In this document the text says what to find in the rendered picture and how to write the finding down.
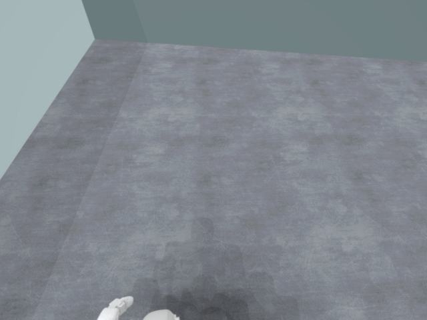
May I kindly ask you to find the left robot hand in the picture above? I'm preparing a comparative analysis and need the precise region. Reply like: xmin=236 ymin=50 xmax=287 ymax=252
xmin=97 ymin=296 xmax=133 ymax=320

